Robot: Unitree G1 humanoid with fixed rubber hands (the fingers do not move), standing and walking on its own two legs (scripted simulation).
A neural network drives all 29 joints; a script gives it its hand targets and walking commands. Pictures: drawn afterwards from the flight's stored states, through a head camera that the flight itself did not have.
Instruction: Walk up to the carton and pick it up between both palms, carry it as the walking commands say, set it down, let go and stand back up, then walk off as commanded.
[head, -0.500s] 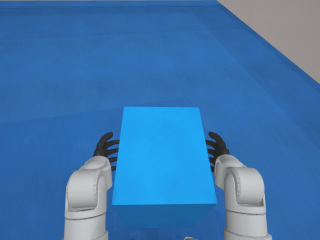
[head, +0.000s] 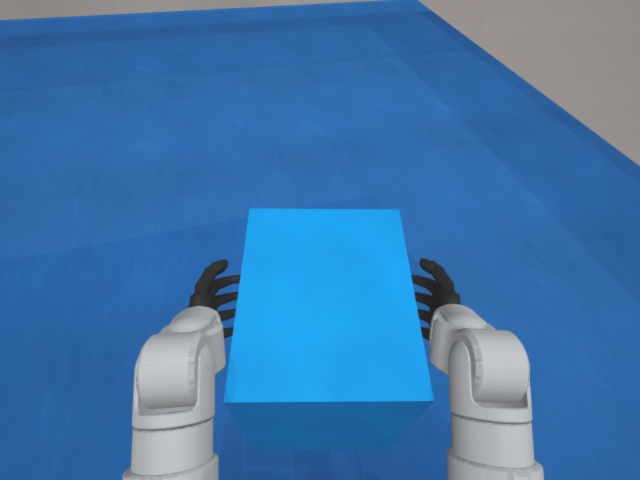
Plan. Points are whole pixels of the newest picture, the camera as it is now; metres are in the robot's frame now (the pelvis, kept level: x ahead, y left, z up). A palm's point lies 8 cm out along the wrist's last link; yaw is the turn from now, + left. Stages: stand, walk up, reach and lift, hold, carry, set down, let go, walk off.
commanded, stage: carry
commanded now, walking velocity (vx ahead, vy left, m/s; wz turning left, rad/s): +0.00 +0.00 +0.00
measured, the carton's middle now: (323, 335) +0.29 +0.01 +0.02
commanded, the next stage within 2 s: none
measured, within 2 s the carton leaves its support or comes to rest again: neither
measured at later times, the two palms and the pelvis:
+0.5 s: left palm (239, 366) +0.22 +0.10 +0.10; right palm (508, 374) +0.22 -0.17 +0.10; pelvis -0.05 -0.04 +0.01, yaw +0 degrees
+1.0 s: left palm (205, 389) +0.20 +0.13 +0.09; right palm (477, 393) +0.20 -0.14 +0.09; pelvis -0.07 -0.01 +0.00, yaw +1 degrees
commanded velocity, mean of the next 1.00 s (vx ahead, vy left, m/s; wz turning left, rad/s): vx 0.00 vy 0.00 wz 0.00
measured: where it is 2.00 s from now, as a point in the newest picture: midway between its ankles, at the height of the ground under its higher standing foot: outside the picture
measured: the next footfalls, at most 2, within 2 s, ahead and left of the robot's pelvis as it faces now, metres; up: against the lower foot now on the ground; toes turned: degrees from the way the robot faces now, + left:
right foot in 0.02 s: +0.08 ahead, -0.12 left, +0.00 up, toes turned -6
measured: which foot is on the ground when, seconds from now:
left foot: down 0.00-1.00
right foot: up 0.00-0.00, down 0.02-1.00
